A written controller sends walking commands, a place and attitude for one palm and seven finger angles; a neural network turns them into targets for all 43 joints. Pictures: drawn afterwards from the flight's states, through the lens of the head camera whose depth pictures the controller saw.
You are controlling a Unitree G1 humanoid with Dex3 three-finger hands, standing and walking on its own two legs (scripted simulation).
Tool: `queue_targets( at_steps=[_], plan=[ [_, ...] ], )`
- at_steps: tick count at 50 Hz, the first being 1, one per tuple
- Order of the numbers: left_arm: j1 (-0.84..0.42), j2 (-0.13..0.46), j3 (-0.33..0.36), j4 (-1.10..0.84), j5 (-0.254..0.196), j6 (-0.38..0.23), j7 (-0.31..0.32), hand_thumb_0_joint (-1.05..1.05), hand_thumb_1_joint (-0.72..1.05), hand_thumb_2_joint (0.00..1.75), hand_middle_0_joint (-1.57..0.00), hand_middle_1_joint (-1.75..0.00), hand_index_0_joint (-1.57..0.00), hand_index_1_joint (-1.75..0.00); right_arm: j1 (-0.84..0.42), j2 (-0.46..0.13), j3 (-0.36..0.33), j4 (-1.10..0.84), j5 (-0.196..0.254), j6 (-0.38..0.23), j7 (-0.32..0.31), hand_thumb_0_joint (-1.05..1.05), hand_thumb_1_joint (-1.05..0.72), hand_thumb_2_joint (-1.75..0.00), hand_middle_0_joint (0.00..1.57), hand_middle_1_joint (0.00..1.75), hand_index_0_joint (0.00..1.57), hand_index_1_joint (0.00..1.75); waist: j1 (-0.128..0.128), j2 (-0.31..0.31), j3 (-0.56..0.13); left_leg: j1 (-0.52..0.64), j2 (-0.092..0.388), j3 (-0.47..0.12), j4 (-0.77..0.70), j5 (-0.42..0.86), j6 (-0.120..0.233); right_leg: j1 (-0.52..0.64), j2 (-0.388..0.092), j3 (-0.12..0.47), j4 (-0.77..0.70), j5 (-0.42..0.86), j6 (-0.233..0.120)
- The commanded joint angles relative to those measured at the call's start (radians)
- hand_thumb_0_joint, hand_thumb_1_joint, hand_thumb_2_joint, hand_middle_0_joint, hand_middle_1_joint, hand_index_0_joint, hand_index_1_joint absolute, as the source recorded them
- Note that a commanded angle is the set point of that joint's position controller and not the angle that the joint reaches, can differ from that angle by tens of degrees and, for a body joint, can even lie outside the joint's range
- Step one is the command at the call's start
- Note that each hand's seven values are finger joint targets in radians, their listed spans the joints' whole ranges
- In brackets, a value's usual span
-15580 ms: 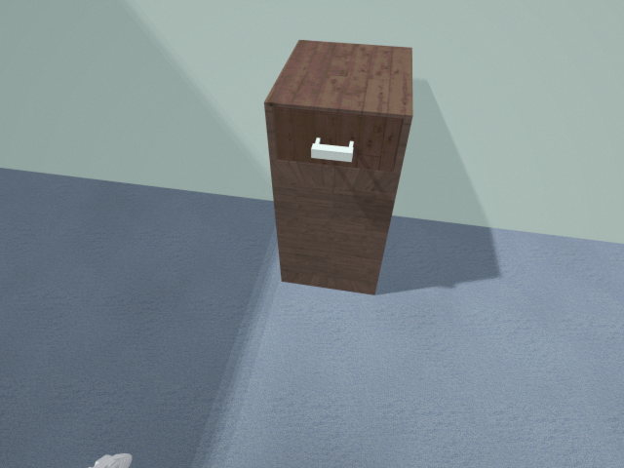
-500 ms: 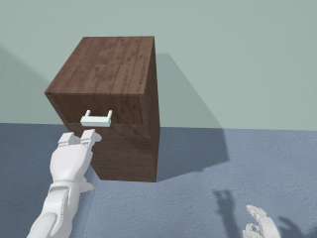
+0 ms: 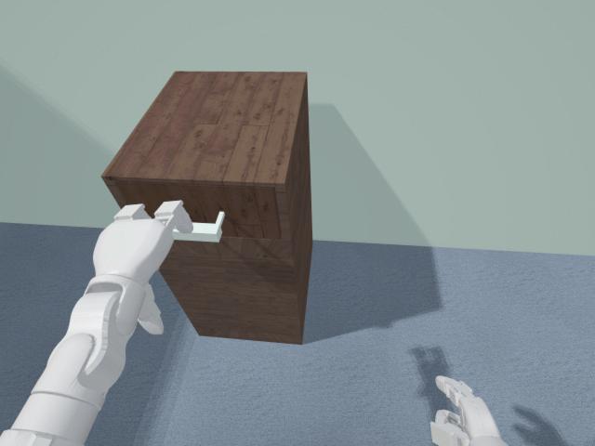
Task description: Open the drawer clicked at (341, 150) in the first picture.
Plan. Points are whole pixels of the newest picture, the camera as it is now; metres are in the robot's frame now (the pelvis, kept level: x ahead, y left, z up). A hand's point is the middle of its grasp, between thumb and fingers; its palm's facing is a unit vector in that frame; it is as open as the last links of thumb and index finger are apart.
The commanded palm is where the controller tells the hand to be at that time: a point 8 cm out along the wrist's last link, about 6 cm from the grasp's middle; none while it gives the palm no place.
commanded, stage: raise the hand with hooked fingers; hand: left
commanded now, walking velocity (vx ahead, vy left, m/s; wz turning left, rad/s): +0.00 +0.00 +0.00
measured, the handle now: (197, 223) +0.53 +0.30 -0.09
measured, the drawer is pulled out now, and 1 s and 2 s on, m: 0.00 0.00 0.00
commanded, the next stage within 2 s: move the hooked fingers above the handle in 0.26 s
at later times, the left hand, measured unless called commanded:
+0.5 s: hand (169, 279) +0.30 +0.22 +0.06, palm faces +0.01 -0.08 -1.00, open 13.9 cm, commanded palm +0.29 +0.23 +0.12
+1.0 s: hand (180, 252) +0.37 +0.25 +0.02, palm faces -0.06 -0.05 -1.00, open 13.8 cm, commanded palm +0.36 +0.26 +0.09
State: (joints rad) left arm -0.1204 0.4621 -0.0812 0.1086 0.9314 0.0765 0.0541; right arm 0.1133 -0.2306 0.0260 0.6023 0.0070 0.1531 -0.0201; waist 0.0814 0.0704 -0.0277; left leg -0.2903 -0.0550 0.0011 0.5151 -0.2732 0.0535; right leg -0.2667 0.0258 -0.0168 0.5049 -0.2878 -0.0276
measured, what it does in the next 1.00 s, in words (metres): stands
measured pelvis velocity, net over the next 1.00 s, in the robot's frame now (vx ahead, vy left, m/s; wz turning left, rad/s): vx -0.01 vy -0.02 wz -0.01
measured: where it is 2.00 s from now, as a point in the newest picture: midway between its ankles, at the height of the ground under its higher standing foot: outside the picture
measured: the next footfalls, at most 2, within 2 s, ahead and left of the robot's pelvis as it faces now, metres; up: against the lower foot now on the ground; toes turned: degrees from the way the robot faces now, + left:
none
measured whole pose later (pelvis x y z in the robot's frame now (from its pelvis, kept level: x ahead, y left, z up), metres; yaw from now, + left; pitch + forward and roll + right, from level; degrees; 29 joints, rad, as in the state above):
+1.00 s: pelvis -0.01 -0.02 -0.01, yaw -1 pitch +11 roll +0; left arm -0.39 0.51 0.01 0.59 1.00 -0.15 0.18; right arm 0.24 -0.27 -0.05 0.65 0.01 0.14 -0.05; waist 0.01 0.04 -0.08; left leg -0.53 -0.03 0.00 0.66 -0.32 0.03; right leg -0.51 0.05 -0.02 0.64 -0.33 -0.05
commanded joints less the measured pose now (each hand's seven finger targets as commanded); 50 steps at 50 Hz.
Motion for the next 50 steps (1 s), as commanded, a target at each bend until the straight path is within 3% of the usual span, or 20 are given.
queue_targets(
  at_steps=[1,6,10,17,23,24,28,32,35,37,38,39,41,44,46,48,50],
  plan=[
    [-0.202,0.185,0.132,-0.232,0.002,-0.059,0.033,0.0,-0.5,0.3,-0.3,-1.2,-0.3,-1.2,-0.104,-0.122,-0.056,-0.153,-0.005,-0.048,0.004,0.0,-0.9,-0.9,0.2,0.3,0.2,0.3,-0.003,-0.049,-0.261,0.128,0.034,-0.043,-0.033,0.426,-0.032,0.084,-0.001,0.021,-0.027,0.322,-0.025],
    [-0.228,0.233,0.194,-0.285,0.027,-0.1,0.112,0.0,-0.5,0.3,-0.3,-1.2,-0.3,-1.2,-0.097,-0.121,-0.067,-0.149,-0.01,-0.055,0.008,0.0,-0.9,-0.9,0.2,0.3,0.2,0.3,0.012,0.007,-0.31,0.138,0.031,-0.049,-0.023,0.428,-0.04,0.069,0.002,0.025,-0.012,0.3,-0.029],
    [-0.226,0.204,0.176,-0.237,0.026,-0.083,0.152,0.0,-0.5,0.3,-0.3,-1.2,-0.3,-1.2,-0.094,-0.119,-0.073,-0.136,0.0,-0.057,0.008,0.0,-0.9,-0.9,0.2,0.3,0.2,0.3,0.003,-0.017,-0.288,0.114,0.027,-0.039,-0.023,0.378,-0.036,0.045,0.002,0.022,-0.009,0.28,-0.028],
    [-0.213,0.157,0.098,-0.2,0.012,-0.019,0.12,0.0,-0.5,0.3,-0.3,-1.2,-0.3,-1.2,-0.113,-0.123,-0.069,-0.14,0.012,-0.053,0.0,0.0,-0.9,-0.9,0.2,0.3,0.2,0.3,-0.013,-0.059,-0.269,0.09,0.018,-0.021,-0.038,0.278,-0.019,0.065,-0.006,0.036,-0.034,0.241,-0.018],
    [-0.312,0.198,0.121,-0.085,0.028,-0.045,0.098,0.0,-0.5,0.3,-0.3,-1.2,-0.3,-1.2,-0.102,-0.122,-0.057,-0.124,0.011,-0.05,-0.02,0.0,-0.9,-0.9,0.2,0.3,0.2,0.3,-0.026,-0.095,-0.192,0.036,0.011,-0.011,-0.039,0.196,-0.011,0.028,-0.006,0.04,-0.045,0.189,-0.015],
    [-0.332,0.231,0.151,-0.066,0.033,-0.058,0.102,0.0,-0.5,0.3,-0.3,-1.2,-0.3,-1.2,-0.097,-0.123,-0.058,-0.12,0.011,-0.052,-0.024,0.0,-0.9,-0.9,0.2,0.3,0.2,0.3,-0.023,-0.092,-0.189,0.028,0.009,-0.008,-0.036,0.189,-0.01,0.026,-0.006,0.043,-0.046,0.185,-0.015],
    [-0.426,0.277,0.184,0.006,0.042,-0.104,0.118,0.0,-0.5,0.3,-0.3,-1.2,-0.3,-1.2,-0.074,-0.119,-0.061,-0.107,0.011,-0.059,-0.038,0.0,-0.9,-0.9,0.2,0.3,0.2,0.3,-0.026,-0.059,-0.231,0.01,0.0,-0.004,-0.012,0.169,-0.006,0.025,-0.008,0.056,-0.035,0.176,-0.014],
    [-0.508,0.247,0.146,0.081,0.046,-0.14,0.126,0.0,-0.5,0.3,-0.3,-1.2,-0.3,-1.2,-0.043,-0.12,-0.073,-0.097,0.011,-0.066,-0.043,0.0,-0.9,-0.9,0.2,0.3,0.2,0.3,-0.046,-0.016,-0.267,-0.003,-0.003,0.001,0.019,0.163,-0.005,-0.011,-0.009,0.059,-0.017,0.178,-0.013],
    [-0.497,0.304,0.197,0.14,0.043,-0.164,0.126,0.0,-0.5,0.3,-0.3,-1.2,-0.3,-1.2,-0.015,-0.131,-0.085,-0.089,0.008,-0.066,-0.046,0.0,-0.9,-0.9,0.2,0.3,0.2,0.3,-0.039,-0.039,-0.325,-0.034,-0.007,0.004,0.049,0.213,-0.003,0.024,-0.009,0.069,0.01,0.272,-0.01],
    [-0.504,0.256,0.155,0.187,0.036,-0.171,0.121,0.0,-0.5,0.3,-0.3,-1.2,-0.3,-1.2,0.001,-0.131,-0.089,-0.092,0.012,-0.064,-0.043,0.0,-0.9,-0.9,0.2,0.3,0.2,0.3,-0.053,-0.046,-0.303,-0.058,-0.007,0.003,0.057,0.2,-0.001,-0.005,-0.008,0.062,0.016,0.258,-0.01],
    [-0.54,0.258,0.152,0.193,0.037,-0.18,0.121,0.0,-0.5,0.3,-0.3,-1.2,-0.3,-1.2,0.014,-0.137,-0.094,-0.083,0.012,-0.065,-0.042,0.0,-0.9,-0.9,0.2,0.3,0.2,0.3,-0.063,-0.053,-0.306,-0.053,-0.002,0.005,0.066,0.206,-0.001,-0.025,-0.007,0.057,0.021,0.267,-0.008],
    [-0.527,0.278,0.173,0.208,0.042,-0.187,0.123,0.0,-0.5,0.3,-0.3,-1.2,-0.3,-1.2,0.026,-0.14,-0.099,-0.082,0.009,-0.062,-0.042,0.0,-0.9,-0.9,0.2,0.3,0.2,0.3,-0.055,-0.052,-0.326,-0.058,-0.003,0.006,0.072,0.226,-0.001,-0.019,-0.005,0.058,0.03,0.289,-0.01],
    [-0.547,0.257,0.156,0.215,0.042,-0.197,0.126,0.0,-0.5,0.3,-0.3,-1.2,-0.3,-1.2,0.041,-0.143,-0.105,-0.084,0.009,-0.058,-0.037,0.0,-0.9,-0.9,0.2,0.3,0.2,0.3,-0.066,-0.066,-0.342,-0.064,-0.004,0.003,0.082,0.237,0.0,-0.026,-0.002,0.053,0.041,0.3,-0.009],
    [-0.595,0.308,0.195,0.259,0.052,-0.219,0.143,0.0,-0.5,0.3,-0.3,-1.2,-0.3,-1.2,0.074,-0.151,-0.111,-0.074,0.008,-0.054,-0.038,0.0,-0.9,-0.9,0.2,0.3,0.2,0.3,-0.069,-0.068,-0.35,-0.093,-0.002,0.001,0.096,0.232,0.002,-0.041,-0.003,0.055,0.057,0.302,-0.009],
    [-0.603,0.37,0.257,0.293,0.06,-0.23,0.164,0.0,-0.5,0.3,-0.3,-1.2,-0.3,-1.2,0.092,-0.156,-0.115,-0.065,0.004,-0.048,-0.041,0.0,-0.9,-0.9,0.2,0.3,0.2,0.3,-0.064,-0.09,-0.372,-0.123,-0.001,0.0,0.105,0.244,0.003,-0.021,-0.002,0.058,0.068,0.327,-0.008],
    [-0.639,0.365,0.252,0.291,0.072,-0.243,0.187,0.0,-0.5,0.3,-0.3,-1.2,-0.3,-1.2,0.107,-0.15,-0.12,-0.064,0.004,-0.047,-0.039,0.0,-0.9,-0.9,0.2,0.3,0.2,0.3,-0.061,-0.03,-0.403,-0.107,0.001,0.001,0.112,0.266,0.001,-0.042,0.0,0.051,0.087,0.329,-0.014],
    [-0.633,0.36,0.254,0.333,0.08,-0.24,0.207,0.0,-0.5,0.3,-0.3,-1.2,-0.3,-1.2,0.123,-0.151,-0.125,-0.057,0.003,-0.043,-0.037,0.0,-0.9,-0.9,0.2,0.3,0.2,0.3,-0.066,-0.018,-0.415,-0.105,0.004,0.004,0.125,0.294,-0.001,-0.061,0.006,0.045,0.098,0.343,-0.016]
  ],
)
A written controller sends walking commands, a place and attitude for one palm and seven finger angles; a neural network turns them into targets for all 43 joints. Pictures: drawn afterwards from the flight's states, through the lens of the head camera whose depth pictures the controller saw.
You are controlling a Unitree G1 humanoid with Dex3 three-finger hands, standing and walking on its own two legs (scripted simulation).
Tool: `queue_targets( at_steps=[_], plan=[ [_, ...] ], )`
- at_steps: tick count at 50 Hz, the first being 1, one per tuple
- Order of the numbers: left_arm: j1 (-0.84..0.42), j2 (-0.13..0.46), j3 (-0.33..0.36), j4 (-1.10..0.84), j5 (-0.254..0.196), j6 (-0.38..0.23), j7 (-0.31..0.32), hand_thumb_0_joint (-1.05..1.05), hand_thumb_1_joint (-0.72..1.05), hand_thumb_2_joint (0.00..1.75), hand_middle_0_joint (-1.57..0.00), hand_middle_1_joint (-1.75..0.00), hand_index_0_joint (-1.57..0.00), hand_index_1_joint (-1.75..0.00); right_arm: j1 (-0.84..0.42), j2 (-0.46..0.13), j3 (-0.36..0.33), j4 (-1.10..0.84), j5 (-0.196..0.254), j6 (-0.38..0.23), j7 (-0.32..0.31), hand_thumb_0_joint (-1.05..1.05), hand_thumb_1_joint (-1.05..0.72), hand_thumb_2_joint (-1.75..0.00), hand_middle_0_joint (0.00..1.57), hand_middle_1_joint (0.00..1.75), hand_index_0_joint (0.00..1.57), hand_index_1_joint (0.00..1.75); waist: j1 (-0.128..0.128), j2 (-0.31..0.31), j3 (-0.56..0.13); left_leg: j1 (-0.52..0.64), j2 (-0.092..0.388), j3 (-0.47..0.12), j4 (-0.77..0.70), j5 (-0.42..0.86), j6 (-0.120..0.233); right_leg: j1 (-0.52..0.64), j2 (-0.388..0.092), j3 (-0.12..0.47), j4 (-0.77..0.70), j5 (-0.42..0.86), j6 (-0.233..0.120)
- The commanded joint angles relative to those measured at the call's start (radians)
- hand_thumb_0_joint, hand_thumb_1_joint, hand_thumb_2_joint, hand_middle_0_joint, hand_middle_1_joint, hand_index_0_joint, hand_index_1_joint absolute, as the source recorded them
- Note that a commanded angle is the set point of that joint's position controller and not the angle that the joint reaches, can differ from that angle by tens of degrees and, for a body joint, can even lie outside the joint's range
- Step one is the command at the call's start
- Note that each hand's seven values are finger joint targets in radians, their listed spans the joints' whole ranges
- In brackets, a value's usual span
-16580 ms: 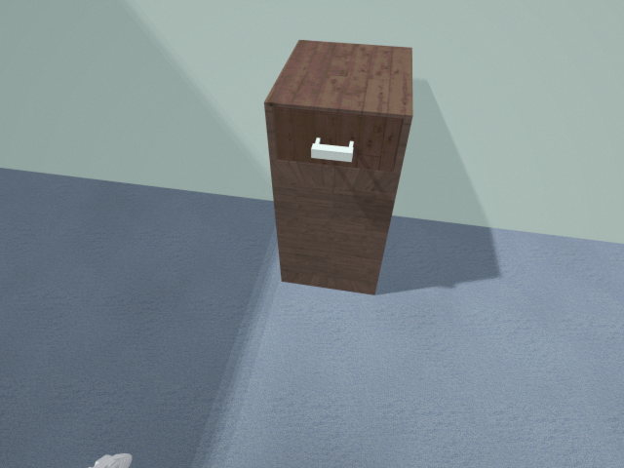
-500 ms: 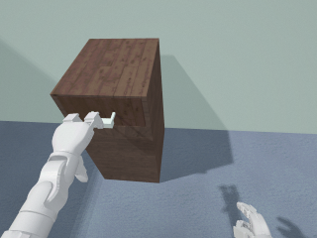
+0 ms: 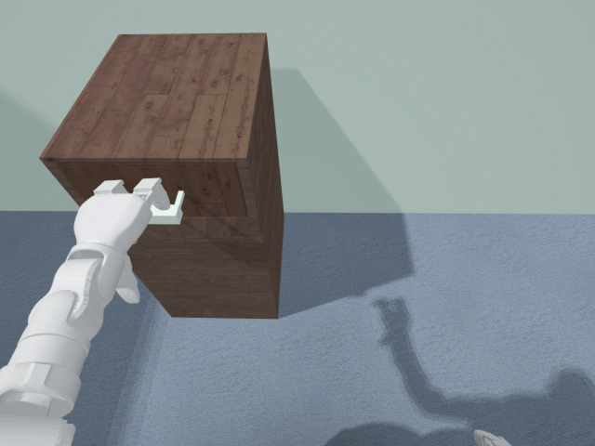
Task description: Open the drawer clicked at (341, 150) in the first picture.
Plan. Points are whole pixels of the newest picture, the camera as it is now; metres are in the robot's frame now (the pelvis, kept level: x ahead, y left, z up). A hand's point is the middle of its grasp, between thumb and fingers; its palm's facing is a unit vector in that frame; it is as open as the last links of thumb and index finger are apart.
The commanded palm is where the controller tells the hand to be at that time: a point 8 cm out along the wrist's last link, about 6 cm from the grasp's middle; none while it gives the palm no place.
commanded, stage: move the hooked fingers above the handle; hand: left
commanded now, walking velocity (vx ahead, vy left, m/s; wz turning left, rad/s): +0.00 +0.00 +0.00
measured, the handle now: (155, 205) +0.53 +0.32 -0.07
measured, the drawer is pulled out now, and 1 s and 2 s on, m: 0.00 0.00 0.00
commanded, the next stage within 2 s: none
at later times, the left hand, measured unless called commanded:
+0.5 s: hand (128, 223) +0.42 +0.30 +0.01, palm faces -0.04 -0.04 -1.00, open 13.8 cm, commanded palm +0.41 +0.30 +0.07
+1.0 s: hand (132, 208) +0.48 +0.32 -0.02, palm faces -0.08 -0.03 -1.00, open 13.8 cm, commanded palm +0.47 +0.31 +0.04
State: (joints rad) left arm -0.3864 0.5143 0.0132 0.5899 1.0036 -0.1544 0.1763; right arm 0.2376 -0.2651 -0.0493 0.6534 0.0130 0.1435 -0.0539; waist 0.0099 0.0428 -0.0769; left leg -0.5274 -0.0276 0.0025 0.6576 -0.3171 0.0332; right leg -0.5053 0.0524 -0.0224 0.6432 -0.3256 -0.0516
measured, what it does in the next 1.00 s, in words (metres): stands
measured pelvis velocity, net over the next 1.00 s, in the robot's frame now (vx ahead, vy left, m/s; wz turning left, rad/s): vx -0.01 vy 0.04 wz -0.05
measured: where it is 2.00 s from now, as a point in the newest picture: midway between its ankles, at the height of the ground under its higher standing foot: outside the picture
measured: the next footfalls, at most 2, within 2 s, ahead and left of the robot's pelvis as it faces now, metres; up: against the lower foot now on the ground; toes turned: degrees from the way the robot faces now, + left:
none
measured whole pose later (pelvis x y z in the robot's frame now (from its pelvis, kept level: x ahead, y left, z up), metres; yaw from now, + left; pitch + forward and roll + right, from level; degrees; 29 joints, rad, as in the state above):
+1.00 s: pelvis -0.01 +0.04 -0.04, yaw -3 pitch +23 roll -4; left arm -0.80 0.68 0.10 1.11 1.11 -0.16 0.30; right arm 0.36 -0.27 -0.02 0.69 -0.03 0.18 -0.02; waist -0.13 0.05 -0.14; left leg -0.91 -0.01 0.02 0.92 -0.41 0.08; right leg -0.86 0.06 -0.02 0.83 -0.37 0.00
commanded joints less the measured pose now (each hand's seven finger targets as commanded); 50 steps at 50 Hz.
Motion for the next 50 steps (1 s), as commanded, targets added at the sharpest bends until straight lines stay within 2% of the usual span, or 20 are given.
queue_targets(
  at_steps=[1,4,6,8,12,13,18,21,22,26,30,34,36,39,42,43,46,48,49,50],
  plan=[
    [-0.392,0.31,0.159,-0.129,0.01,-0.007,0.091,0.0,-0.5,0.3,-0.3,-1.2,-0.3,-1.2,0.007,-0.121,-0.051,-0.101,-0.005,-0.031,-0.002,0.0,-0.9,-0.9,0.2,0.3,0.2,0.3,-0.007,-0.001,-0.37,0.124,-0.022,-0.002,-0.015,0.338,0.02,0.168,-0.018,0.047,-0.038,0.37,0.008],
    [-0.391,0.318,0.16,-0.077,0.02,0.002,0.104,0.0,-0.5,0.3,-0.3,-1.2,-0.3,-1.2,0.031,-0.126,-0.058,-0.095,-0.006,-0.029,0.002,0.0,-0.9,-0.9,0.2,0.3,0.2,0.3,-0.005,0.018,-0.387,0.134,-0.016,0.002,-0.006,0.355,0.018,0.144,-0.012,0.042,-0.029,0.369,0.007],
    [-0.406,0.286,0.127,-0.039,0.018,0.01,0.098,0.0,-0.5,0.3,-0.3,-1.2,-0.3,-1.2,0.045,-0.13,-0.06,-0.09,-0.004,-0.024,0.005,0.0,-0.9,-0.9,0.2,0.3,0.2,0.3,-0.028,-0.016,-0.383,0.127,-0.013,-0.003,-0.001,0.362,0.019,0.134,-0.009,0.037,-0.031,0.373,0.008],
    [-0.403,0.289,0.121,-0.008,0.02,0.009,0.09,0.0,-0.5,0.3,-0.3,-1.2,-0.3,-1.2,0.059,-0.134,-0.062,-0.087,-0.001,-0.02,0.006,0.0,-0.9,-0.9,0.2,0.3,0.2,0.3,-0.025,-0.002,-0.379,0.135,-0.008,-0.003,-0.001,0.369,0.018,0.117,-0.006,0.035,-0.029,0.364,0.008],
    [-0.469,0.271,0.092,0.0,0.023,-0.021,0.08,0.0,-0.5,0.3,-0.3,-1.2,-0.3,-1.2,0.085,-0.138,-0.064,-0.078,-0.007,-0.012,0.005,0.0,-0.9,-0.9,0.2,0.3,0.2,0.3,-0.046,-0.002,-0.395,0.164,0.0,-0.012,0.011,0.394,0.02,0.078,-0.003,0.032,-0.026,0.351,0.009],
    [-0.46,0.292,0.118,0.007,0.026,-0.032,0.083,0.0,-0.5,0.3,-0.3,-1.2,-0.3,-1.2,0.089,-0.137,-0.066,-0.077,-0.007,-0.011,0.006,0.0,-0.9,-0.9,0.2,0.3,0.2,0.3,-0.038,-0.003,-0.383,0.16,0.003,-0.016,0.011,0.39,0.018,0.066,-0.001,0.028,-0.023,0.333,0.007],
    [-0.564,0.327,0.134,0.05,0.057,-0.062,0.13,0.0,-0.5,0.3,-0.3,-1.2,-0.3,-1.2,0.11,-0.141,-0.062,-0.065,-0.016,-0.004,0.008,0.0,-0.9,-0.9,0.2,0.3,0.2,0.3,-0.051,0.063,-0.368,0.155,0.01,-0.036,0.03,0.373,0.006,-0.04,0.006,0.011,0.007,0.253,-0.003],
    [-0.596,0.349,0.15,0.103,0.065,-0.052,0.163,0.0,-0.5,0.3,-0.3,-1.2,-0.3,-1.2,0.125,-0.148,-0.061,-0.059,-0.025,-0.001,0.011,0.0,-0.9,-0.9,0.2,0.3,0.2,0.3,-0.058,0.042,-0.392,0.132,0.01,-0.042,0.048,0.361,0.003,-0.062,0.01,0.004,0.025,0.232,-0.003],
    [-0.606,0.361,0.154,0.11,0.07,-0.047,0.171,0.0,-0.5,0.3,-0.3,-1.2,-0.3,-1.2,0.133,-0.151,-0.061,-0.061,-0.026,-0.001,0.014,0.0,-0.9,-0.9,0.2,0.3,0.2,0.3,-0.054,0.067,-0.422,0.139,0.01,-0.046,0.056,0.368,-0.001,-0.071,0.011,0.003,0.035,0.231,-0.003],
    [-0.641,0.344,0.128,0.176,0.075,-0.022,0.177,0.0,-0.5,0.3,-0.3,-1.2,-0.3,-1.2,0.154,-0.158,-0.063,-0.05,-0.031,0.003,0.02,0.0,-0.9,-0.9,0.2,0.3,0.2,0.3,-0.074,0.061,-0.446,0.15,0.018,-0.056,0.078,0.389,-0.011,-0.115,0.016,-0.008,0.049,0.221,-0.003],
    [-0.712,0.268,0.037,0.21,0.074,-0.016,0.149,0.0,-0.5,0.3,-0.3,-1.2,-0.3,-1.2,0.183,-0.162,-0.065,-0.042,-0.028,0.007,0.02,0.0,-0.9,-0.9,0.2,0.3,0.2,0.3,-0.113,0.059,-0.425,0.17,0.028,-0.07,0.085,0.349,-0.012,-0.179,0.018,-0.011,0.039,0.178,0.003],
    [-0.785,0.322,0.058,0.239,0.074,-0.043,0.134,0.0,-0.5,0.3,-0.3,-1.2,-0.3,-1.2,0.209,-0.172,-0.06,-0.028,-0.032,0.008,0.008,0.0,-0.9,-0.9,0.2,0.3,0.2,0.3,-0.134,0.056,-0.415,0.145,0.028,-0.082,0.096,0.29,-0.006,-0.222,0.018,-0.008,0.045,0.138,0.003],
    [-0.835,0.366,0.082,0.246,0.082,-0.058,0.141,0.0,-0.5,0.3,-0.3,-1.2,-0.3,-1.2,0.216,-0.178,-0.053,-0.021,-0.037,0.007,0.003,0.0,-0.9,-0.9,0.2,0.3,0.2,0.3,-0.137,0.085,-0.408,0.121,0.028,-0.094,0.105,0.272,-0.013,-0.26,0.018,-0.01,0.064,0.117,-0.001],
    [-0.824,0.401,0.118,0.256,0.095,-0.071,0.167,0.0,-0.5,0.3,-0.3,-1.2,-0.3,-1.2,0.224,-0.179,-0.051,-0.019,-0.048,0.005,0.007,0.0,-0.9,-0.9,0.2,0.3,0.2,0.3,-0.111,0.162,-0.464,0.148,0.032,-0.106,0.137,0.347,-0.033,-0.306,0.024,-0.02,0.106,0.123,-0.008],
    [-0.808,0.427,0.136,0.334,0.091,-0.041,0.184,0.0,-0.5,0.3,-0.3,-1.2,-0.3,-1.2,0.241,-0.187,-0.046,-0.013,-0.055,0.01,0.016,0.0,-0.9,-0.9,0.2,0.3,0.2,0.3,-0.12,0.122,-0.471,0.093,0.03,-0.096,0.164,0.363,-0.028,-0.3,0.028,-0.024,0.121,0.139,-0.002],
    [-0.8,0.462,0.158,0.358,0.091,-0.027,0.187,0.0,-0.5,0.3,-0.3,-1.2,-0.3,-1.2,0.243,-0.193,-0.042,-0.012,-0.054,0.014,0.016,0.0,-0.9,-0.9,0.2,0.3,0.2,0.3,-0.117,0.098,-0.475,0.058,0.028,-0.086,0.17,0.355,-0.022,-0.28,0.027,-0.021,0.126,0.154,0.0],
    [-0.774,0.509,0.181,0.363,0.095,0.002,0.175,0.0,-0.5,0.3,-0.3,-1.2,-0.3,-1.2,0.246,-0.201,-0.037,-0.019,-0.054,0.024,0.021,0.0,-0.9,-0.9,0.2,0.3,0.2,0.3,-0.09,0.11,-0.544,0.043,0.023,-0.067,0.175,0.381,-0.02,-0.212,0.029,-0.015,0.136,0.202,0.0],
    [-0.773,0.478,0.151,0.335,0.095,0.003,0.155,0.0,-0.5,0.3,-0.3,-1.2,-0.3,-1.2,0.257,-0.197,-0.04,-0.021,-0.049,0.028,0.02,0.0,-0.9,-0.9,0.2,0.3,0.2,0.3,-0.1,0.123,-0.573,0.082,0.032,-0.065,0.18,0.429,-0.022,-0.206,0.032,-0.016,0.132,0.232,0.004],
    [-0.749,0.482,0.156,0.332,0.094,-0.002,0.142,0.0,-0.5,0.3,-0.3,-1.2,-0.3,-1.2,0.26,-0.199,-0.042,-0.019,-0.048,0.03,0.019,0.0,-0.9,-0.9,0.2,0.3,0.2,0.3,-0.092,0.118,-0.578,0.089,0.035,-0.066,0.179,0.438,-0.022,-0.198,0.034,-0.015,0.129,0.232,0.005],
    [-0.763,0.439,0.119,0.311,0.089,-0.011,0.129,0.0,-0.5,0.3,-0.3,-1.2,-0.3,-1.2,0.259,-0.193,-0.046,-0.021,-0.045,0.029,0.017,0.0,-0.9,-0.9,0.2,0.3,0.2,0.3,-0.112,0.119,-0.564,0.103,0.037,-0.063,0.179,0.431,-0.019,-0.208,0.035,-0.011,0.115,0.23,0.007]
  ],
)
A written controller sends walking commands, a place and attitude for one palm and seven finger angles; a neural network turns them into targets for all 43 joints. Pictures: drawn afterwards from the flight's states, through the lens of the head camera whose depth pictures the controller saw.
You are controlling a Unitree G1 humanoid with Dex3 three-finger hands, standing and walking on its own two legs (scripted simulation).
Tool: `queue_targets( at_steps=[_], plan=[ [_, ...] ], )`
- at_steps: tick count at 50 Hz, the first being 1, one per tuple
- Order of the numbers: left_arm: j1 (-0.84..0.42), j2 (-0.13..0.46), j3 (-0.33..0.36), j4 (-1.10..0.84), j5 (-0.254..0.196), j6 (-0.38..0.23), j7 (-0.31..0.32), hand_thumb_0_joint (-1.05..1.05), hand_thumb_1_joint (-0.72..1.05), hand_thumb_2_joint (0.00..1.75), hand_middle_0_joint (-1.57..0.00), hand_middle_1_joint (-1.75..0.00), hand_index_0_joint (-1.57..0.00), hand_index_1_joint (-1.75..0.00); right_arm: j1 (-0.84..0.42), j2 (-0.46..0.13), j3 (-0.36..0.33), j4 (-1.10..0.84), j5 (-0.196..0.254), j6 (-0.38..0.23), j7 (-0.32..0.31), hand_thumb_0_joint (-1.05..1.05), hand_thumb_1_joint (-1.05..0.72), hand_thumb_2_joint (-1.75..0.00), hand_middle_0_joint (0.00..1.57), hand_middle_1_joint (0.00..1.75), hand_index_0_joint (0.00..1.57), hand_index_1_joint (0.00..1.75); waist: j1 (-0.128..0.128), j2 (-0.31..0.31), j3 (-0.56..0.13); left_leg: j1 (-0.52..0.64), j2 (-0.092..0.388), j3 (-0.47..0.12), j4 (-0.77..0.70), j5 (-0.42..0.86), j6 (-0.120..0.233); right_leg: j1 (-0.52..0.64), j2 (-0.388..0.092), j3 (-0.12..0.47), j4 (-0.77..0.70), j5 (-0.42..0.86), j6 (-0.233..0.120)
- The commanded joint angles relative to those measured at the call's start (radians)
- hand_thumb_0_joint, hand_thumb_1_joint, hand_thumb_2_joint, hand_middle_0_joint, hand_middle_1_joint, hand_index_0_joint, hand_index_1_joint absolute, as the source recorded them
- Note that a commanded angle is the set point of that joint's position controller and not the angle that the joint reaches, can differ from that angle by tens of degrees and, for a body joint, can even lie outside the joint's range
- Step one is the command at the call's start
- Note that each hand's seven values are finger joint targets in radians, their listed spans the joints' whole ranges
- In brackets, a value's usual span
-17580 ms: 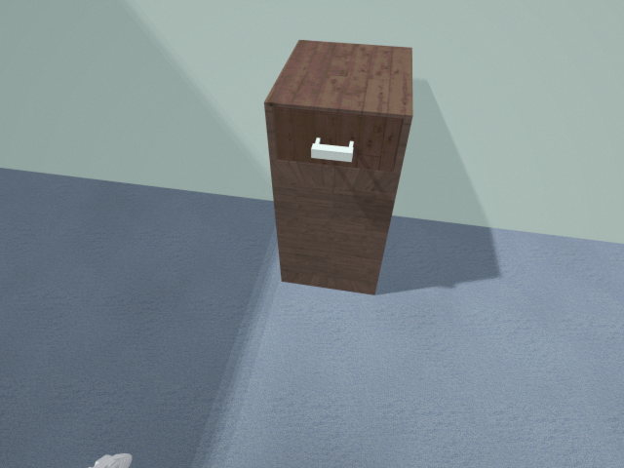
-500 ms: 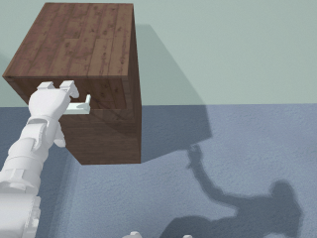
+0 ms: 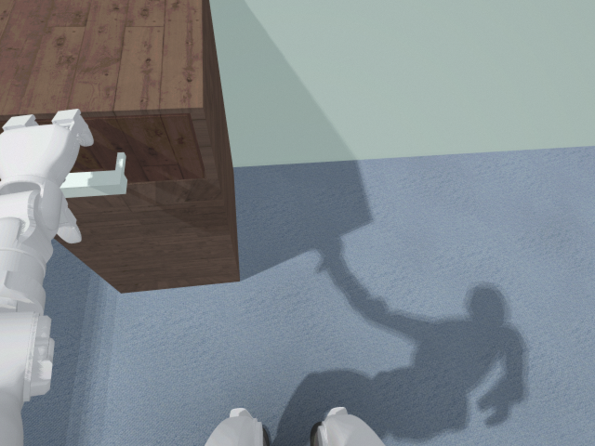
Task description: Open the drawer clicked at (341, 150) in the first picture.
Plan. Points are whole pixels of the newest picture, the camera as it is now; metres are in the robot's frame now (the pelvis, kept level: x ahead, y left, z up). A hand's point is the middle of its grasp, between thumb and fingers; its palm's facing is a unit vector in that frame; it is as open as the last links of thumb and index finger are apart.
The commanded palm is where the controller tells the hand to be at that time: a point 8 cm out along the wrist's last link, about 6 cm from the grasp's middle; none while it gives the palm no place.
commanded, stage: move the hooked fingers above the handle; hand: left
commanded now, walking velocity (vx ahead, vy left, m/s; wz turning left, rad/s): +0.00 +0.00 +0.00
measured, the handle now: (89, 172) +0.53 +0.31 -0.04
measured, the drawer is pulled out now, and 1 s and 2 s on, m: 0.00 0.00 0.00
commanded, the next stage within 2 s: none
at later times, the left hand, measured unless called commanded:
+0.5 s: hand (64, 189) +0.46 +0.30 +0.02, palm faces -0.13 -0.04 -0.99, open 13.9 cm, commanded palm +0.47 +0.28 +0.08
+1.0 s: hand (81, 187) +0.46 +0.28 +0.02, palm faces -0.10 -0.07 -0.99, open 13.8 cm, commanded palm +0.46 +0.29 +0.08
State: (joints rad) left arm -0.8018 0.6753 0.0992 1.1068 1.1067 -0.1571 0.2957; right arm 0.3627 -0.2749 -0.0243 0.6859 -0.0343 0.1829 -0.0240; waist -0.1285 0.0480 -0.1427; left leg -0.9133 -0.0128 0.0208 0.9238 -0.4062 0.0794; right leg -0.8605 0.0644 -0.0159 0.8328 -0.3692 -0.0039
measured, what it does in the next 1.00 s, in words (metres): stands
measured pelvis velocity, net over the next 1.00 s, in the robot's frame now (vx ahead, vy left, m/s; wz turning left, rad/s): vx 0.01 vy -0.01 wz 0.02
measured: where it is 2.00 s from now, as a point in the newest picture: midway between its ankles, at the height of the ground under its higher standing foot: outside the picture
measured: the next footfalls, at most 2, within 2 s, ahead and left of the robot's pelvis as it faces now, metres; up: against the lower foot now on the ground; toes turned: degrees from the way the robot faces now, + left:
none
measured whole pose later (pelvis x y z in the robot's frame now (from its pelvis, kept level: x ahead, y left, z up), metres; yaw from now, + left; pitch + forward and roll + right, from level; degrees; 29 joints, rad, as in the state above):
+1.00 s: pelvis +0.01 -0.01 +0.01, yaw +1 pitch +21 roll -4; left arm -0.70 0.63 0.05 0.99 1.08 -0.29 0.25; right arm 0.35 -0.26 -0.03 0.70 -0.02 0.18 -0.05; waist -0.10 0.04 -0.15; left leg -0.85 -0.02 0.00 0.89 -0.41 0.07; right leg -0.79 0.06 -0.03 0.80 -0.38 -0.02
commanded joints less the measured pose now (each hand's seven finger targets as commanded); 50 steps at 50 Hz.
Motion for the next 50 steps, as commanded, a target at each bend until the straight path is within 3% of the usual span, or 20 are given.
queue_targets(
  at_steps=[1,4,9,11,12,14,19,22,23,25,27,30,33,37,38,41,45,46,47,50],
  plan=[
    [-0.353,0.271,0.035,-0.24,-0.023,-0.027,-0.004,0.0,-0.5,0.3,-0.3,-1.2,-0.3,-1.2,0.136,-0.181,-0.074,-0.054,0.003,-0.012,-0.017,0.0,-0.9,-0.9,0.2,0.3,0.2,0.3,0.025,0.111,-0.516,0.511,0.027,-0.087,-0.088,0.544,-0.065,0.157,0.021,-0.017,-0.077,0.283,-0.04],
    [-0.361,0.255,0.033,-0.313,-0.044,-0.076,-0.022,0.0,-0.5,0.3,-0.3,-1.2,-0.3,-1.2,0.146,-0.178,-0.083,-0.04,0.002,-0.013,-0.025,0.0,-0.9,-0.9,0.2,0.3,0.2,0.3,0.015,0.124,-0.503,0.56,0.037,-0.097,-0.091,0.574,-0.068,0.128,0.024,-0.017,-0.09,0.268,-0.038],
    [-0.374,0.274,0.057,-0.296,-0.038,-0.107,0.015,0.0,-0.5,0.3,-0.3,-1.2,-0.3,-1.2,0.131,-0.176,-0.076,-0.026,0.002,-0.013,-0.026,0.0,-0.9,-0.9,0.2,0.3,0.2,0.3,0.012,0.126,-0.382,0.487,0.029,-0.104,-0.108,0.462,-0.064,0.073,0.02,-0.022,-0.09,0.197,-0.047],
    [-0.363,0.311,0.09,-0.274,-0.027,-0.094,0.044,0.0,-0.5,0.3,-0.3,-1.2,-0.3,-1.2,0.121,-0.181,-0.072,-0.024,-0.002,-0.012,-0.02,0.0,-0.9,-0.9,0.2,0.3,0.2,0.3,0.031,0.148,-0.38,0.483,0.027,-0.107,-0.107,0.462,-0.071,0.059,0.019,-0.027,-0.078,0.183,-0.052],
    [-0.373,0.273,0.051,-0.243,-0.022,-0.077,0.055,0.0,-0.5,0.3,-0.3,-1.2,-0.3,-1.2,0.122,-0.176,-0.07,-0.03,-0.001,-0.013,-0.017,0.0,-0.9,-0.9,0.2,0.3,0.2,0.3,0.01,0.146,-0.362,0.478,0.026,-0.111,-0.106,0.45,-0.072,0.04,0.021,-0.032,-0.078,0.177,-0.05],
    [-0.347,0.284,0.056,-0.174,-0.019,-0.04,0.062,0.0,-0.5,0.3,-0.3,-1.2,-0.3,-1.2,0.122,-0.182,-0.067,-0.033,0.001,-0.012,-0.011,0.0,-0.9,-0.9,0.2,0.3,0.2,0.3,0.013,0.097,-0.343,0.435,0.022,-0.101,-0.107,0.413,-0.065,0.056,0.021,-0.031,-0.082,0.172,-0.048],
    [-0.372,0.251,0.009,-0.193,-0.018,-0.002,0.026,0.0,-0.5,0.3,-0.3,-1.2,-0.3,-1.2,0.139,-0.178,-0.069,-0.052,0.007,-0.013,-0.012,0.0,-0.9,-0.9,0.2,0.3,0.2,0.3,0.012,0.109,-0.464,0.487,0.018,-0.083,-0.094,0.485,-0.061,0.133,0.02,-0.02,-0.084,0.259,-0.042],
    [-0.394,0.211,-0.017,-0.251,-0.034,-0.036,-0.01,0.0,-0.5,0.3,-0.3,-1.2,-0.3,-1.2,0.144,-0.171,-0.076,-0.051,0.008,-0.015,-0.02,0.0,-0.9,-0.9,0.2,0.3,0.2,0.3,-0.003,0.123,-0.476,0.549,0.025,-0.092,-0.089,0.524,-0.064,0.118,0.021,-0.019,-0.097,0.261,-0.038],
    [-0.397,0.211,-0.016,-0.254,-0.039,-0.046,-0.016,0.0,-0.5,0.3,-0.3,-1.2,-0.3,-1.2,0.142,-0.17,-0.076,-0.049,0.008,-0.016,-0.024,0.0,-0.9,-0.9,0.2,0.3,0.2,0.3,-0.011,0.094,-0.463,0.539,0.024,-0.092,-0.089,0.503,-0.059,0.12,0.022,-0.015,-0.102,0.258,-0.037],
    [-0.415,0.233,0.005,-0.294,-0.047,-0.075,-0.017,0.0,-0.5,0.3,-0.3,-1.2,-0.3,-1.2,0.138,-0.168,-0.075,-0.048,0.007,-0.02,-0.032,0.0,-0.9,-0.9,0.2,0.3,0.2,0.3,-0.01,0.087,-0.459,0.514,0.018,-0.086,-0.092,0.471,-0.048,0.138,0.018,-0.008,-0.104,0.259,-0.036],
    [-0.441,0.294,0.051,-0.323,-0.041,-0.099,0.002,0.0,-0.5,0.3,-0.3,-1.2,-0.3,-1.2,0.129,-0.17,-0.069,-0.045,0.003,-0.021,-0.035,0.0,-0.9,-0.9,0.2,0.3,0.2,0.3,0.004,0.141,-0.462,0.513,0.015,-0.089,-0.089,0.485,-0.054,0.121,0.018,-0.008,-0.089,0.254,-0.042],
    [-0.394,0.321,0.079,-0.25,-0.027,-0.081,0.041,0.0,-0.5,0.3,-0.3,-1.2,-0.3,-1.2,0.11,-0.171,-0.059,-0.041,0.001,-0.017,-0.029,0.0,-0.9,-0.9,0.2,0.3,0.2,0.3,0.015,0.125,-0.385,0.431,0.009,-0.082,-0.088,0.436,-0.051,0.106,0.017,-0.012,-0.079,0.229,-0.046],
    [-0.345,0.364,0.108,-0.201,-0.02,-0.033,0.064,0.0,-0.5,0.3,-0.3,-1.2,-0.3,-1.2,0.103,-0.176,-0.052,-0.049,0.0,-0.009,-0.019,0.0,-0.9,-0.9,0.2,0.3,0.2,0.3,0.043,0.124,-0.414,0.388,0.0,-0.064,-0.083,0.456,-0.048,0.161,0.017,-0.01,-0.064,0.276,-0.045],
    [-0.232,0.304,0.069,-0.161,-0.023,0.009,0.026,0.0,-0.5,0.3,-0.3,-1.2,-0.3,-1.2,0.117,-0.179,-0.061,-0.058,0.007,0.001,-0.009,0.0,-0.9,-0.9,0.2,0.3,0.2,0.3,0.058,0.099,-0.481,0.441,0.009,-0.052,-0.084,0.548,-0.055,0.22,0.021,-0.009,-0.072,0.353,-0.04],
    [-0.268,0.258,0.024,-0.189,-0.028,0.005,0.01,0.0,-0.5,0.3,-0.3,-1.2,-0.3,-1.2,0.122,-0.174,-0.065,-0.061,0.011,0.0,-0.012,0.0,-0.9,-0.9,0.2,0.3,0.2,0.3,0.032,0.078,-0.476,0.446,0.013,-0.05,-0.088,0.535,-0.049,0.227,0.021,-0.005,-0.086,0.36,-0.036],
    [-0.297,0.178,-0.032,-0.274,-0.054,-0.042,-0.042,0.0,-0.5,0.3,-0.3,-1.2,-0.3,-1.2,0.129,-0.165,-0.078,-0.061,0.016,-0.006,-0.024,0.0,-0.9,-0.9,0.2,0.3,0.2,0.3,0.006,0.055,-0.469,0.496,0.018,-0.06,-0.103,0.522,-0.042,0.226,0.017,0.002,-0.116,0.347,-0.033],
    [-0.367,0.235,0.024,-0.353,-0.066,-0.129,-0.039,0.0,-0.5,0.3,-0.3,-1.2,-0.3,-1.2,0.126,-0.164,-0.081,-0.041,0.015,-0.015,-0.042,0.0,-0.9,-0.9,0.2,0.3,0.2,0.3,-0.005,0.063,-0.403,0.484,0.015,-0.073,-0.11,0.45,-0.037,0.173,0.016,0.007,-0.121,0.28,-0.036],
    [-0.387,0.276,0.06,-0.369,-0.063,-0.145,-0.02,0.0,-0.5,0.3,-0.3,-1.2,-0.3,-1.2,0.119,-0.167,-0.078,-0.033,0.01,-0.017,-0.044,0.0,-0.9,-0.9,0.2,0.3,0.2,0.3,0.006,0.101,-0.396,0.479,0.014,-0.075,-0.108,0.451,-0.04,0.152,0.014,0.006,-0.111,0.266,-0.042],
    [-0.417,0.275,0.053,-0.365,-0.049,-0.151,0.004,0.0,-0.5,0.3,-0.3,-1.2,-0.3,-1.2,0.116,-0.166,-0.077,-0.032,0.009,-0.02,-0.042,0.0,-0.9,-0.9,0.2,0.3,0.2,0.3,-0.008,0.112,-0.388,0.475,0.013,-0.086,-0.102,0.434,-0.043,0.113,0.015,0.002,-0.101,0.239,-0.042],
    [-0.394,0.345,0.121,-0.31,-0.02,-0.122,0.081,0.0,-0.5,0.3,-0.3,-1.2,-0.3,-1.2,0.099,-0.173,-0.066,-0.028,-0.003,-0.022,-0.028,0.0,-0.9,-0.9,0.2,0.3,0.2,0.3,0.028,0.168,-0.389,0.452,0.011,-0.098,-0.09,0.436,-0.062,0.058,0.016,-0.018,-0.06,0.192,-0.052]
  ],
)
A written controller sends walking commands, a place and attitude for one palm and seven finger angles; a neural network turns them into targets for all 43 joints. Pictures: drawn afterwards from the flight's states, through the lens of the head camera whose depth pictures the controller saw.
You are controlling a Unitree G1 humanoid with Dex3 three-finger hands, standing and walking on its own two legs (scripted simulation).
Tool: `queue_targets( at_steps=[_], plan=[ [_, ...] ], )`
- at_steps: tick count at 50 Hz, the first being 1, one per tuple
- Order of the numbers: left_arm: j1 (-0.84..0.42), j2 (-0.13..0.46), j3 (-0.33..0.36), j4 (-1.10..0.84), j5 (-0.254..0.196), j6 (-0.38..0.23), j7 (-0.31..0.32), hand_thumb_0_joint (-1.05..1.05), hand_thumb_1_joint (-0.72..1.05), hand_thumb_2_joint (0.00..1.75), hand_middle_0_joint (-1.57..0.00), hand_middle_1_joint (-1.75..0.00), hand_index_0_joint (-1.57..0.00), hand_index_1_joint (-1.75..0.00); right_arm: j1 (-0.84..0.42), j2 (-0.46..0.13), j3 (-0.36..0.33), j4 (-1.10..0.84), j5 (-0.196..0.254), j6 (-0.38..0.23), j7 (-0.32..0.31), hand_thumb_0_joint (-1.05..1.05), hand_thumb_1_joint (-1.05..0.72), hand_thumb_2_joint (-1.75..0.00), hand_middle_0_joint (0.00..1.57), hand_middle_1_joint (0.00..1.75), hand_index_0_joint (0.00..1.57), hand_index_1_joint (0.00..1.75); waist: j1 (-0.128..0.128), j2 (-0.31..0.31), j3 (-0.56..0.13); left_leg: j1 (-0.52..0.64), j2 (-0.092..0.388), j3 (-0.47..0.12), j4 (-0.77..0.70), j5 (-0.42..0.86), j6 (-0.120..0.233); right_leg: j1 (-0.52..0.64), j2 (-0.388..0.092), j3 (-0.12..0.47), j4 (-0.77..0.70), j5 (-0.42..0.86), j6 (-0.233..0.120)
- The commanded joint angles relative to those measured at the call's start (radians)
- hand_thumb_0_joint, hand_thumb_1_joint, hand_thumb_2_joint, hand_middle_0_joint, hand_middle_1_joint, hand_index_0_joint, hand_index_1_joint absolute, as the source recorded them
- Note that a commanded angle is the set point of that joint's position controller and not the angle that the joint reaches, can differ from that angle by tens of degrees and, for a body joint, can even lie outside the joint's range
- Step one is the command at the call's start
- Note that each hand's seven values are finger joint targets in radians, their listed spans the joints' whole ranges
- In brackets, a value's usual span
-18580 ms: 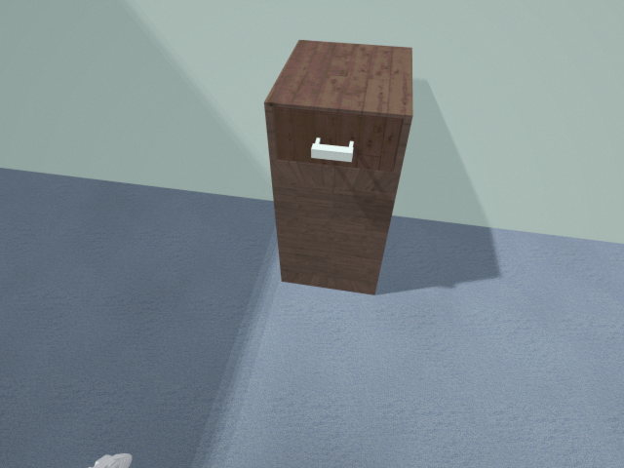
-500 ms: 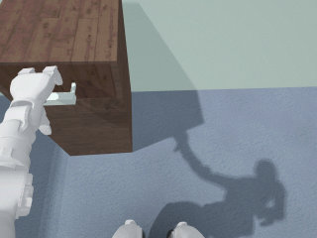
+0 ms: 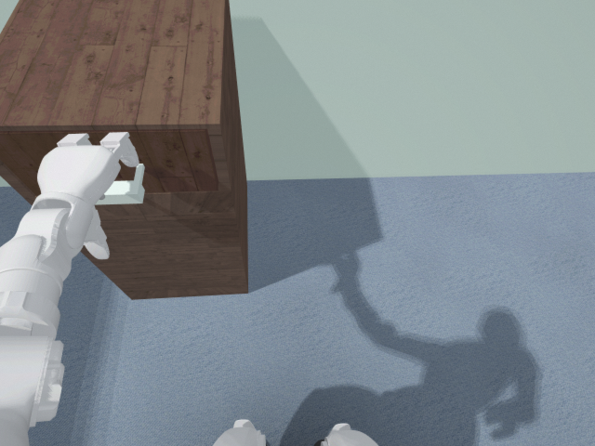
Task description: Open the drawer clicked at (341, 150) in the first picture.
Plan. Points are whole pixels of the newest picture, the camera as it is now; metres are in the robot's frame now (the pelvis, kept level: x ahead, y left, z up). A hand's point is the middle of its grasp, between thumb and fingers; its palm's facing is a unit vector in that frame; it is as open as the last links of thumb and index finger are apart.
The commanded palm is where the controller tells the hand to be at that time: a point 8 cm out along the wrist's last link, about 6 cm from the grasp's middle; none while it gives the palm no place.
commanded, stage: move the hooked fingers above the handle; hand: left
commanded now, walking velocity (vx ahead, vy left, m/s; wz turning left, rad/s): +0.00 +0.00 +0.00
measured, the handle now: (109, 181) +0.52 +0.30 -0.04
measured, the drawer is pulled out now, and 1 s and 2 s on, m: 0.00 0.00 0.00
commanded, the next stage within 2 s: none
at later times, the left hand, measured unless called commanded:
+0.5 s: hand (113, 171) +0.48 +0.26 +0.03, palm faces +0.04 -0.08 -1.00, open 13.8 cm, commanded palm +0.47 +0.29 +0.07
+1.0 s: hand (114, 176) +0.48 +0.26 +0.02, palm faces +0.01 -0.09 -1.00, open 13.8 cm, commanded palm +0.47 +0.28 +0.07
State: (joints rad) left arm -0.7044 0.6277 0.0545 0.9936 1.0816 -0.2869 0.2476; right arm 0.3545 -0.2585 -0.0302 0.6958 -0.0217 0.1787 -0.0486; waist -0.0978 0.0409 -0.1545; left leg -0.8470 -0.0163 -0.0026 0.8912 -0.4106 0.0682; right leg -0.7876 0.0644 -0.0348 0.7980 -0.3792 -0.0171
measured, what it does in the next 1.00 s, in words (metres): stands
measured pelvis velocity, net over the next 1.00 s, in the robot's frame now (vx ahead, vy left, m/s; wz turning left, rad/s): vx -0.01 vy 0.00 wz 0.00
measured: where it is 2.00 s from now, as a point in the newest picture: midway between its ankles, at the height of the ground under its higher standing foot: outside the picture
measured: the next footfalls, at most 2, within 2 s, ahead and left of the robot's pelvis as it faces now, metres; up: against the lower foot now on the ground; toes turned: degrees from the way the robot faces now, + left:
none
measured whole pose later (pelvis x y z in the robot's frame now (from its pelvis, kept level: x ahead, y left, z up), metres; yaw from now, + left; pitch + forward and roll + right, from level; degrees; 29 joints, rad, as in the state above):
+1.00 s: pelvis -0.01 +0.00 -0.01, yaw +0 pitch +24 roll -4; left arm -0.85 0.65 0.05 1.05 1.09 -0.28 0.31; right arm 0.35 -0.29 -0.02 0.68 -0.03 0.14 -0.06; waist -0.14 0.04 -0.16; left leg -0.96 -0.02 -0.02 0.98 -0.42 0.07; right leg -0.90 0.06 -0.05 0.88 -0.40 -0.02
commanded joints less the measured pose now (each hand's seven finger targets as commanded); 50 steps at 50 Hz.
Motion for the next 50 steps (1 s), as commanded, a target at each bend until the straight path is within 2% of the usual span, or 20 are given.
queue_targets(
  at_steps=[1,4,6,7,9,11,15,16,18,21,25,28,30,34,36,38,41,45,47,50],
  plan=[
    [-0.484,0.43,0.196,-0.176,0.006,0.032,0.148,0.0,-0.5,0.3,-0.3,-1.2,-0.3,-1.2,0.101,-0.194,-0.056,-0.036,-0.02,-0.014,0.002,0.0,-0.9,-0.9,0.2,0.3,0.2,0.3,0.012,0.179,-0.386,0.371,0.012,-0.066,-0.049,0.467,-0.052,-0.001,0.016,-0.001,-0.015,0.221,-0.04],
    [-0.418,0.374,0.14,-0.059,0.014,0.133,0.164,0.0,-0.5,0.3,-0.3,-1.2,-0.3,-1.2,0.101,-0.193,-0.054,-0.054,-0.016,-0.007,0.019,0.0,-0.9,-0.9,0.2,0.3,0.2,0.3,0.014,0.143,-0.414,0.345,0.007,-0.049,-0.045,0.488,-0.056,0.042,0.018,-0.01,-0.012,0.265,-0.034],
    [-0.386,0.309,0.082,0.007,0.012,0.191,0.133,0.0,-0.5,0.3,-0.3,-1.2,-0.3,-1.2,0.112,-0.195,-0.056,-0.062,-0.009,-0.001,0.027,0.0,-0.9,-0.9,0.2,0.3,0.2,0.3,0.005,0.117,-0.439,0.365,0.009,-0.039,-0.051,0.509,-0.055,0.078,0.022,-0.009,-0.026,0.299,-0.03],
    [-0.364,0.325,0.083,0.034,0.011,0.211,0.109,0.0,-0.5,0.3,-0.3,-1.2,-0.3,-1.2,0.124,-0.201,-0.055,-0.06,-0.002,0.002,0.026,0.0,-0.9,-0.9,0.2,0.3,0.2,0.3,0.007,0.069,-0.448,0.354,0.011,-0.031,-0.055,0.495,-0.046,0.115,0.021,-0.003,-0.036,0.317,-0.024],
    [-0.431,0.247,-0.005,0.01,0.002,0.217,0.049,0.0,-0.5,0.3,-0.3,-1.2,-0.3,-1.2,0.142,-0.195,-0.06,-0.067,0.011,0.001,0.012,0.0,-0.9,-0.9,0.2,0.3,0.2,0.3,-0.038,0.029,-0.44,0.364,0.014,-0.031,-0.068,0.45,-0.031,0.13,0.02,0.007,-0.069,0.316,-0.015],
    [-0.497,0.2,-0.053,-0.084,-0.018,0.165,-0.012,0.0,-0.5,0.3,-0.3,-1.2,-0.3,-1.2,0.146,-0.189,-0.062,-0.072,0.013,-0.009,-0.005,0.0,-0.9,-0.9,0.2,0.3,0.2,0.3,-0.06,0.036,-0.437,0.407,0.018,-0.042,-0.077,0.444,-0.026,0.125,0.015,0.018,-0.09,0.31,-0.014],
    [-0.595,0.256,0.01,-0.301,-0.047,0.005,-0.042,0.0,-0.5,0.3,-0.3,-1.2,-0.3,-1.2,0.149,-0.181,-0.075,-0.058,0.001,-0.035,-0.036,0.0,-0.9,-0.9,0.2,0.3,0.2,0.3,-0.058,0.129,-0.484,0.517,0.021,-0.069,-0.066,0.464,-0.034,0.049,0.013,0.024,-0.081,0.25,-0.021],
    [-0.589,0.316,0.068,-0.32,-0.041,-0.022,-0.024,0.0,-0.5,0.3,-0.3,-1.2,-0.3,-1.2,0.147,-0.181,-0.075,-0.051,-0.003,-0.037,-0.039,0.0,-0.9,-0.9,0.2,0.3,0.2,0.3,-0.043,0.165,-0.476,0.53,0.025,-0.078,-0.062,0.501,-0.049,0.019,0.015,0.018,-0.07,0.242,-0.029],
    [-0.559,0.326,0.099,-0.269,-0.025,-0.039,0.031,0.0,-0.5,0.3,-0.3,-1.2,-0.3,-1.2,0.135,-0.177,-0.065,-0.037,-0.009,-0.039,-0.031,0.0,-0.9,-0.9,0.2,0.3,0.2,0.3,-0.035,0.196,-0.399,0.474,0.024,-0.088,-0.05,0.487,-0.059,-0.049,0.017,0.004,-0.041,0.207,-0.035],
    [-0.472,0.451,0.213,-0.125,-0.009,0.037,0.127,0.0,-0.5,0.3,-0.3,-1.2,-0.3,-1.2,0.099,-0.191,-0.04,-0.038,-0.02,-0.021,-0.006,0.0,-0.9,-0.9,0.2,0.3,0.2,0.3,0.02,0.154,-0.331,0.302,0.008,-0.069,-0.043,0.425,-0.049,-0.02,0.015,-0.005,-0.004,0.192,-0.04],
    [-0.408,0.417,0.141,0.027,0.032,0.202,0.169,0.0,-0.5,0.3,-0.3,-1.2,-0.3,-1.2,0.098,-0.198,-0.036,-0.071,-0.012,-0.001,0.02,0.0,-0.9,-0.9,0.2,0.3,0.2,0.3,0.026,0.103,-0.401,0.244,-0.004,-0.028,-0.039,0.438,-0.045,0.079,0.017,-0.003,-0.003,0.277,-0.032],
    [-0.453,0.491,0.168,0.018,0.021,0.251,0.158,0.0,-0.5,0.3,-0.3,-1.2,-0.3,-1.2,0.104,-0.205,-0.03,-0.077,-0.003,0.03,0.018,0.0,-0.9,-0.9,0.2,0.3,0.2,0.3,0.03,0.027,-0.49,0.217,-0.011,-0.012,-0.053,0.432,-0.031,0.205,0.011,0.015,-0.016,0.342,-0.018],
    [-0.433,0.461,0.133,0.057,0.006,0.28,0.128,0.0,-0.5,0.3,-0.3,-1.2,-0.3,-1.2,0.09,-0.201,-0.025,-0.087,0.011,0.037,0.008,0.0,-0.9,-0.9,0.2,0.3,0.2,0.3,0.019,-0.03,-0.448,0.17,-0.016,0.002,-0.077,0.339,-0.018,0.256,0.005,0.033,-0.05,0.316,-0.008],
    [-0.51,0.404,0.063,-0.034,-0.011,0.184,0.0,0.0,-0.5,0.3,-0.3,-1.2,-0.3,-1.2,0.122,-0.203,-0.036,-0.084,0.026,0.002,-0.032,0.0,-0.9,-0.9,0.2,0.3,0.2,0.3,-0.038,-0.001,-0.426,0.255,0.001,-0.009,-0.09,0.295,-0.001,0.22,0.0,0.049,-0.09,0.284,-0.003],
    [-0.574,0.296,-0.022,-0.132,-0.012,0.092,-0.05,0.0,-0.5,0.3,-0.3,-1.2,-0.3,-1.2,0.135,-0.184,-0.05,-0.082,0.025,-0.022,-0.049,0.0,-0.9,-0.9,0.2,0.3,0.2,0.3,-0.082,0.063,-0.421,0.356,0.009,-0.029,-0.08,0.308,-0.005,0.123,0.004,0.044,-0.104,0.241,-0.007],
    [-0.562,0.221,-0.062,-0.167,-0.025,0.037,-0.06,0.0,-0.5,0.3,-0.3,-1.2,-0.3,-1.2,0.145,-0.18,-0.06,-0.056,0.019,-0.045,-0.05,0.0,-0.9,-0.9,0.2,0.3,0.2,0.3,-0.083,0.147,-0.4,0.447,0.019,-0.061,-0.078,0.314,-0.023,-0.001,0.01,0.024,-0.096,0.167,-0.017],
    [-0.618,0.203,-0.055,-0.212,-0.049,-0.026,-0.046,0.0,-0.5,0.3,-0.3,-1.2,-0.3,-1.2,0.154,-0.178,-0.064,-0.037,0.01,-0.063,-0.051,0.0,-0.9,-0.9,0.2,0.3,0.2,0.3,-0.101,0.145,-0.341,0.454,0.026,-0.095,-0.064,0.297,-0.037,-0.106,0.009,0.009,-0.073,0.13,-0.025],
    [-0.589,0.307,0.064,-0.144,-0.027,-0.022,0.05,0.0,-0.5,0.3,-0.3,-1.2,-0.3,-1.2,0.155,-0.186,-0.057,-0.032,-0.007,-0.064,-0.03,0.0,-0.9,-0.9,0.2,0.3,0.2,0.3,-0.056,0.191,-0.361,0.399,0.022,-0.113,-0.04,0.326,-0.062,-0.151,0.011,-0.008,-0.014,0.124,-0.038],
    [-0.556,0.404,0.138,-0.071,-0.011,0.039,0.108,0.0,-0.5,0.3,-0.3,-1.2,-0.3,-1.2,0.144,-0.198,-0.041,-0.04,-0.012,-0.051,-0.016,0.0,-0.9,-0.9,0.2,0.3,0.2,0.3,-0.025,0.176,-0.355,0.322,0.014,-0.103,-0.033,0.346,-0.061,-0.121,0.014,-0.015,0.01,0.131,-0.039],
    [-0.532,0.437,0.142,-0.01,0.029,0.154,0.165,0.0,-0.5,0.3,-0.3,-1.2,-0.3,-1.2,0.125,-0.205,-0.031,-0.064,-0.018,-0.031,0.006,0.0,-0.9,-0.9,0.2,0.3,0.2,0.3,0.002,0.168,-0.416,0.28,0.002,-0.063,-0.017,0.42,-0.056,-0.034,0.017,-0.017,0.021,0.201,-0.036]
  ],
)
